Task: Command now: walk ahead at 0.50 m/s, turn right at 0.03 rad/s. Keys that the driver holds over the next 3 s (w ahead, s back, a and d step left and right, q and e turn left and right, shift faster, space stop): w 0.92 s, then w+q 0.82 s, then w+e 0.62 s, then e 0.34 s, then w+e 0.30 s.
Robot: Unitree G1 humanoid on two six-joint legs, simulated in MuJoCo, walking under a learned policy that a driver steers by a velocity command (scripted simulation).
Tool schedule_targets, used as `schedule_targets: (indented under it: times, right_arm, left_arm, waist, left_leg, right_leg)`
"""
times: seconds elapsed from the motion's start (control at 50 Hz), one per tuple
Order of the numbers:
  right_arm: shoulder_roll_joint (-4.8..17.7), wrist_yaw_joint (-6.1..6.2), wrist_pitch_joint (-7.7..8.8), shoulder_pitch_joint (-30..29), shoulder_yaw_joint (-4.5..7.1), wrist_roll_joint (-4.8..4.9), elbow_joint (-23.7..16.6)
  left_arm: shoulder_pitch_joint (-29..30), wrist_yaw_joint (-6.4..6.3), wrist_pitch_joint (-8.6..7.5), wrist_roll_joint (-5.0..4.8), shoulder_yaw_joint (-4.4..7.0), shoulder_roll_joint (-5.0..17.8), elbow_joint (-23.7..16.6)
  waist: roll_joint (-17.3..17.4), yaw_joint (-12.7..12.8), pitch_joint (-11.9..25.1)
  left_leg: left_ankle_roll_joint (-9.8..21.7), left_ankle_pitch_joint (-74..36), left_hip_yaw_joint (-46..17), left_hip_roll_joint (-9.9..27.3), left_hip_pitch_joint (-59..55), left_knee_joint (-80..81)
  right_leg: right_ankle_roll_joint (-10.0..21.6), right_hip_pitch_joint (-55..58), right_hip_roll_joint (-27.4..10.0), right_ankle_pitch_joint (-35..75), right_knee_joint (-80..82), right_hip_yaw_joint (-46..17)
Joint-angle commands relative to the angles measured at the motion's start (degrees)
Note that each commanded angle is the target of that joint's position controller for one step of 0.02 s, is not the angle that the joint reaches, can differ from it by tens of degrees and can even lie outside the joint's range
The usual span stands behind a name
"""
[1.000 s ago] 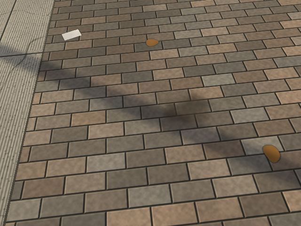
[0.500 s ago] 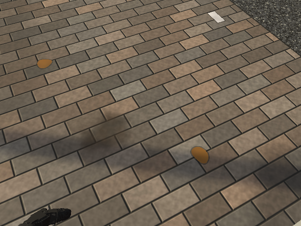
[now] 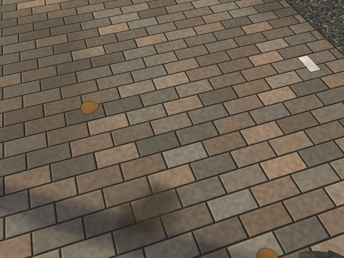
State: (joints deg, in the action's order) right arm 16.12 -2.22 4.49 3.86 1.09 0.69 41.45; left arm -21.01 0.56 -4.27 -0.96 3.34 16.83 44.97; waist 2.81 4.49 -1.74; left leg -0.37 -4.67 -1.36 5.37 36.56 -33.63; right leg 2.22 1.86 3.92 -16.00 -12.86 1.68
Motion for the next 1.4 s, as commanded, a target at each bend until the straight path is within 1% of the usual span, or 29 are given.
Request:
schedule_targets:
  times: [0.02,0.06,0.1,0.12,0.14,0.16,0.18,0.22,0.32,0.42,0.54,0.6,0.64,0.66,0.68,0.7,0.72,0.76,0.84,0.94,1.06,1.12,1.16,1.18,1.2,1.22,1.24,1.28,1.4]
  right_arm:
    - [5.8,-0.77,1.07,-4.6,1.54,-0.01,-5.1]
    - [7.2,-0.72,1.11,-0.5,2.27,-0.12,-4.4]
    - [12.1,0.28,0.81,16.0,4.62,-0.36,-0.4]
    - [18.3,0.51,0.58,20.8,5.96,-1.42,0.2]
    - [13.8,0.16,0.50,22.2,4.81,-0.36,0.5]
    - [10.9,0.30,0.53,18.5,3.83,-0.07,0.2]
    - [9.6,0.48,0.43,14.8,3.46,-0.24,-0.4]
    - [6.7,0.41,0.74,10.1,2.54,-1.35,-0.9]
    - [8.0,0.82,1.87,10.6,3.05,-0.82,1.0]
    - [9.4,1.83,0.97,14.1,3.32,-0.21,3.0]
    - [10.7,2.31,-0.87,19.0,3.89,0.42,6.2]
    - [11.8,2.80,-1.70,17.5,4.38,0.55,6.5]
    - [9.2,3.07,-2.09,16.5,3.15,-0.26,5.4]
    - [3.3,2.59,-1.00,22.9,1.19,-0.73,3.6]
    - [4.2,2.28,0.31,21.7,1.16,-0.26,4.4]
    - [9.2,1.77,1.21,16.8,2.53,1.35,3.0]
    - [9.3,1.67,1.64,12.9,2.51,1.73,1.9]
    - [8.3,1.90,1.12,11.5,2.91,0.29,1.8]
    - [5.1,2.25,-0.87,12.3,2.31,-0.30,2.0]
    - [3.1,1.68,-0.22,2.8,1.54,-0.30,-0.4]
    - [3.9,-0.14,-0.09,-4.5,1.53,0.69,-3.7]
    - [5.5,-0.89,-0.20,-2.0,2.32,0.24,-4.3]
    - [9.6,-0.43,-0.57,11.6,4.98,0.18,-0.9]
    - [14.5,0.40,-1.07,20.5,6.58,0.36,0.3]
    - [17.6,0.05,-0.80,19.9,6.84,0.71,0.2]
    - [11.7,0.03,-0.64,20.5,5.38,0.86,-0.5]
    - [10.1,0.27,-0.36,17.8,4.95,0.30,-1.0]
    - [8.6,0.51,-0.26,12.0,4.51,-0.26,-2.6]
    - [9.7,2.31,-0.31,12.4,4.92,0.03,-3.3]
  left_arm:
    - [-0.6,-0.64,0.24,-0.45,2.86,10.4,-1.3]
    - [0.2,-0.91,0.98,-0.27,3.03,11.1,-0.9]
    - [-0.1,-1.32,1.64,0.90,1.62,8.2,-1.5]
    - [-8.0,-0.88,0.64,0.84,-0.31,1.8,-3.1]
    - [-6.5,-0.59,-0.62,0.32,-0.23,3.8,-2.1]
    - [-1.0,-0.16,-1.26,-1.38,1.07,8.5,-3.3]
    - [3.3,-0.20,-1.60,-1.55,0.89,8.5,-4.5]
    - [5.3,-0.55,-1.11,0.03,1.14,7.4,-4.7]
    - [6.1,-1.00,0.85,0.81,0.45,4.1,-4.7]
    - [15.6,-0.11,-0.25,0.64,-0.42,1.9,-6.8]
    - [23.6,1.84,-1.24,0.01,-0.46,2.6,-9.7]
    - [18.6,2.17,-1.44,0.25,0.53,5.0,-8.7]
    - [1.8,1.26,-1.30,0.74,2.93,9.9,-4.0]
    - [-4.3,0.87,-0.95,1.59,4.43,16.1,-3.0]
    - [-5.5,0.98,-0.78,0.62,3.33,12.0,-2.5]
    - [-1.6,0.89,-0.77,0.28,2.20,9.1,-2.9]
    - [2.4,0.77,-0.66,0.38,1.74,7.7,-3.4]
    - [7.6,1.02,-0.96,1.14,0.78,4.7,-3.7]
    - [8.2,0.91,-2.12,0.93,1.26,6.1,-2.0]
    - [5.3,-0.17,-1.55,0.68,1.56,8.0,0.4]
    - [1.1,-0.60,-0.42,0.31,2.18,9.2,4.1]
    - [2.8,-1.18,0.69,0.21,2.72,10.4,4.2]
    - [3.9,-1.95,1.72,0.63,2.45,9.9,3.3]
    - [2.5,-2.40,1.52,2.13,1.29,7.6,1.6]
    - [-3.2,-1.22,-0.19,2.66,-0.95,0.7,0.0]
    - [1.6,-0.25,-2.11,0.72,0.13,6.6,0.4]
    - [6.8,0.25,-3.34,-0.95,0.63,8.6,-1.5]
    - [10.3,-0.41,-4.01,0.81,0.74,7.9,-2.1]
    - [13.4,-0.90,-1.46,2.08,0.53,4.9,-4.3]
  waist:
    - [-5.7,-1.5,-3.0]
    - [-7.1,-4.1,0.0]
    - [-4.2,-11.6,12.6]
    - [9.8,-8.8,21.4]
    - [12.3,-10.5,25.0]
    - [7.3,-10.6,15.7]
    - [2.9,-9.4,9.9]
    - [1.1,-5.9,3.9]
    - [0.8,-4.2,1.5]
    - [0.2,-7.5,-0.8]
    - [0.5,-9.5,-2.9]
    - [2.1,-5.6,0.6]
    - [-0.5,2.3,12.8]
    - [-13.0,0.8,21.7]
    - [-16.6,1.9,24.6]
    - [-12.5,1.9,15.5]
    - [-9.0,0.4,9.6]
    - [-7.2,-3.2,3.6]
    - [-7.1,-5.6,1.7]
    - [-6.1,-2.6,-0.6]
    - [-5.5,-0.1,-2.6]
    - [-6.7,-2.6,-0.3]
    - [-5.3,-9.3,8.1]
    - [2.8,-11.8,14.7]
    - [15.4,-6.4,19.9]
    - [8.3,-10.0,19.9]
    - [5.4,-10.1,12.3]
    - [-2.9,-6.9,5.6]
    - [-0.4,-4.8,2.1]
  left_leg:
    - [2.2,3.2,-0.4,-0.7,-1.0,3.4]
    - [3.9,8.0,1.9,-3.1,-7.6,4.3]
    - [7.9,5.8,-0.1,-1.0,-33.4,2.4]
    - [17.6,16.4,-27.4,13.9,-55.6,5.6]
    - [19.7,25.0,-43.3,16.5,-59.0,15.7]
    - [16.6,29.0,-35.5,15.2,-52.9,16.7]
    - [14.8,25.9,-27.9,13.1,-44.8,17.4]
    - [13.3,15.0,-18.5,8.9,-32.0,20.4]
    - [15.0,3.5,-9.4,7.1,-26.6,25.9]
    - [12.2,2.7,-2.8,4.3,-28.9,26.8]
    - [11.5,0.5,-4.1,8.7,-38.8,22.9]
    - [9.8,-14.5,-3.6,9.2,-42.1,15.6]
    - [6.6,-16.1,0.6,3.9,-32.3,-6.2]
    - [2.2,7.9,3.3,-5.0,-8.5,-28.9]
    - [1.8,37.7,-4.1,-8.5,1.4,-37.9]
    - [2.6,35.5,-5.7,-4.8,6.8,-41.5]
    - [3.0,30.2,-3.7,-1.8,6.8,-39.5]
    - [2.2,23.1,-3.0,2.0,1.9,-32.7]
    - [-0.4,17.6,-1.9,3.1,-1.2,-26.2]
    - [-1.0,1.7,0.1,1.6,-1.1,-7.0]
    - [2.3,2.3,-0.4,-0.4,1.2,1.3]
    - [5.1,10.0,2.4,-3.2,-3.4,1.9]
    - [7.9,9.5,5.2,-7.8,-22.8,3.7]
    - [11.8,7.3,-9.6,1.7,-39.8,3.2]
    - [22.2,21.0,-40.6,12.8,-57.0,11.5]
    - [20.7,27.6,-42.9,12.7,-57.8,16.2]
    - [18.6,23.8,-35.3,11.0,-51.6,17.0]
    - [16.8,10.7,-25.4,7.2,-37.7,18.2]
    - [16.7,0.0,-16.4,2.9,-25.3,22.4]
  right_leg:
    - [8.4,-0.4,-18.6,18.7,1.1,-7.6]
    - [6.9,2.0,-18.1,31.4,-5.0,-7.0]
    - [3.5,-6.8,-12.3,33.5,-28.4,-2.6]
    - [-1.3,-30.2,-2.8,7.1,-52.0,-0.9]
    - [-1.7,-38.8,0.1,-17.1,-60.2,-9.0]
    - [-1.0,-44.6,-3.6,-14.6,-63.7,-9.7]
    - [-0.4,-44.7,-6.8,-9.5,-61.4,-7.5]
    - [-0.5,-39.8,-10.8,-2.2,-54.4,-6.7]
    - [-3.2,-38.7,-12.0,5.6,-45.1,-5.5]
    - [-3.7,-37.8,-10.2,20.7,-26.4,-3.3]
    - [-1.4,-39.1,-8.1,17.9,-17.0,-2.9]
    - [1.2,-31.0,-5.5,11.7,-15.0,-1.0]
    - [5.5,-4.3,-7.9,14.6,-15.8,-3.2]
    - [14.7,19.3,-22.9,7.1,-15.0,-28.4]
    - [17.2,22.3,-26.4,0.3,-6.4,-43.7]
    - [14.3,15.8,-24.6,-3.2,-4.9,-36.4]
    - [12.5,7.6,-22.3,-0.3,-3.7,-28.9]
    - [10.9,-5.1,-18.1,8.2,0.2,-20.0]
    - [12.3,-12.3,-16.3,17.0,5.1,-12.6]
    - [9.8,-10.8,-13.5,18.6,6.5,-5.0]
    - [7.9,0.6,-18.6,18.4,4.2,-1.9]
    - [5.8,5.0,-19.4,35.4,-3.3,0.5]
    - [2.7,0.5,-15.5,48.3,-22.4,5.2]
    - [0.3,-13.5,-12.3,30.8,-41.3,6.7]
    - [-2.9,-37.7,0.0,-15.1,-58.2,0.7]
    - [-1.7,-44.1,-2.8,-16.2,-63.1,-7.9]
    - [-0.6,-47.2,-5.1,-10.8,-62.3,-7.4]
    - [-0.8,-42.8,-8.8,-3.8,-54.2,-6.8]
    - [-5.6,-38.2,-8.8,6.7,-37.7,-5.4]
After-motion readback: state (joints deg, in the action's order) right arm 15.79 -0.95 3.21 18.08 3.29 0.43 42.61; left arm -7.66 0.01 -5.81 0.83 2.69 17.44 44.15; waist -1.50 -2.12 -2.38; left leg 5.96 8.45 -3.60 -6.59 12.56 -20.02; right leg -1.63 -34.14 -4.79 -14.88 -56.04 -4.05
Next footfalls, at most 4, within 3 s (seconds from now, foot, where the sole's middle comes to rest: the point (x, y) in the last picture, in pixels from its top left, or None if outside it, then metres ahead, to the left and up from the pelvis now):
0.10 left None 0.25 0.13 -0.78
0.64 right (219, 240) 0.55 -0.10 -0.78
1.16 left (163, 172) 0.84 0.14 -0.78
1.66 right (194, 119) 1.16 0.02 -0.78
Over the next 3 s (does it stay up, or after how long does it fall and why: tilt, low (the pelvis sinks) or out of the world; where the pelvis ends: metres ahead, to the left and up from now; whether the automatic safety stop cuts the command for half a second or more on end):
stays up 1.50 0.25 0.00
